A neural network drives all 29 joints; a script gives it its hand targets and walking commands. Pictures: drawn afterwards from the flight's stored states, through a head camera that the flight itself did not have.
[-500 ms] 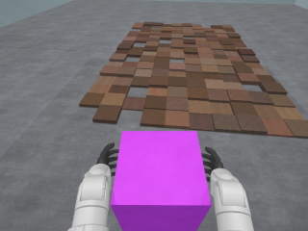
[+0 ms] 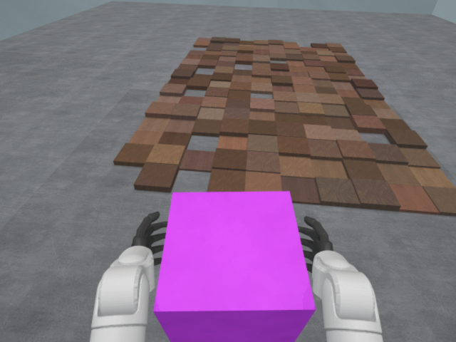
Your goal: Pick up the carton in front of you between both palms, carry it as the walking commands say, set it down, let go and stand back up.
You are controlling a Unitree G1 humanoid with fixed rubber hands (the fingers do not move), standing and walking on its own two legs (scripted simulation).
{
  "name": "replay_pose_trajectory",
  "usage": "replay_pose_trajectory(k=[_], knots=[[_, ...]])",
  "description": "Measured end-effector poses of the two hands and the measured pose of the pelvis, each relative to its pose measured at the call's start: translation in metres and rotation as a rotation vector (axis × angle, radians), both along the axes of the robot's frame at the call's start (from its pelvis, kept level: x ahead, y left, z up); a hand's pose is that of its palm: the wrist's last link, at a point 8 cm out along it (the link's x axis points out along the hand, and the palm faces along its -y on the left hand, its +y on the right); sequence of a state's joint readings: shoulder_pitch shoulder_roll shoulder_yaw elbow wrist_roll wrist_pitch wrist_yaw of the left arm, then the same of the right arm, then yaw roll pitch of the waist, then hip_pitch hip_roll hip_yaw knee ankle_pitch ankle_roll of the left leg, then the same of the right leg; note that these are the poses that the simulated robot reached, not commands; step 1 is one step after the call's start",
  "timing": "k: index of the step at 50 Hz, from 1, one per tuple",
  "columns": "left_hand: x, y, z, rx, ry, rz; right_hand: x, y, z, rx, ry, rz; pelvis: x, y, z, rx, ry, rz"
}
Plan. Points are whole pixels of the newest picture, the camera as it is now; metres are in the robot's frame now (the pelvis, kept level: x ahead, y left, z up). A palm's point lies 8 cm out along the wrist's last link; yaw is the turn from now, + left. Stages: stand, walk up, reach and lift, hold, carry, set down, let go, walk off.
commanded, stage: carry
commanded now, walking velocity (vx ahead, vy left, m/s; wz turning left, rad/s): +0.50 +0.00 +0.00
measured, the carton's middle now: (231, 276) +0.28 +0.01 +0.00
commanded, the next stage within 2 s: none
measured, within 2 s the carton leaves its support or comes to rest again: neither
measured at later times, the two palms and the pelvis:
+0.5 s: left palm (154, 162) +0.52 +0.19 +0.09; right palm (281, 162) +0.53 -0.10 +0.09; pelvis +0.26 +0.03 -0.01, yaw +2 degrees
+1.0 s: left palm (175, 101) +0.85 +0.20 +0.09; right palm (266, 104) +0.86 -0.10 +0.08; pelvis +0.59 +0.04 -0.02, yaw +3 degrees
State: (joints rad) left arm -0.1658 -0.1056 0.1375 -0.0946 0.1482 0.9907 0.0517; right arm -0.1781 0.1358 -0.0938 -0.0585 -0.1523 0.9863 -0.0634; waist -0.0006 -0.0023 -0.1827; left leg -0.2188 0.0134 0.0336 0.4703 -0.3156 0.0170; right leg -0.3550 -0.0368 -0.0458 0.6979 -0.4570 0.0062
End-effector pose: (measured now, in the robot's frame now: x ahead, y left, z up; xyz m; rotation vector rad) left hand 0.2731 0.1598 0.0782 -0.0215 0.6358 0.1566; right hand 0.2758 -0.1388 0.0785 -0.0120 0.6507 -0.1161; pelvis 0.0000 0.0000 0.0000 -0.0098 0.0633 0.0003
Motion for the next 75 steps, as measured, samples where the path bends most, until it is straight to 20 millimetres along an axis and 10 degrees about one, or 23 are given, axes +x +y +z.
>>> replay_pose_trajectory(k=[16,28,39,52,61,68,75], knots=[[0.12,-0.007,0.01,-0.035,0.09,0.064,0.132,-0.007,0.01,0.048,0.093,0.001,0.142,-0.011,0.006,0.008,0.04,0.053],[0.292,0.047,-0.008,-0.071,0.048,0.067,0.3,0.047,-0.004,0.031,0.051,-0.006,0.298,0.042,-0.022,0.028,0.012,0.022],[0.423,0.049,-0.002,-0.06,0.111,-0.019,0.408,0.05,0.002,0.023,0.11,-0.082,0.421,0.064,0.011,-0.019,0.034,0.01],[0.606,0.04,0.006,-0.016,-0.007,0.063,0.617,0.04,-0.002,0.074,-0.002,0.002,0.619,0.036,-0.024,-0.017,-0.01,0.054],[0.72,0.044,0.05,-0.059,-0.06,0.137,0.746,0.045,0.044,0.102,-0.049,0.033,0.716,0.026,0.005,0.02,0.019,0.074],[0.846,0.055,0.086,-0.001,-0.102,0.072,0.864,0.056,0.079,0.04,-0.1,0.046,0.806,0.042,0.005,0.018,0.022,0.051],[0.991,0.081,0.07,0.011,-0.032,-0.004,0.995,0.08,0.073,-0.032,-0.032,0.03,0.912,0.075,-0.025,0.001,0.002,0.029]])
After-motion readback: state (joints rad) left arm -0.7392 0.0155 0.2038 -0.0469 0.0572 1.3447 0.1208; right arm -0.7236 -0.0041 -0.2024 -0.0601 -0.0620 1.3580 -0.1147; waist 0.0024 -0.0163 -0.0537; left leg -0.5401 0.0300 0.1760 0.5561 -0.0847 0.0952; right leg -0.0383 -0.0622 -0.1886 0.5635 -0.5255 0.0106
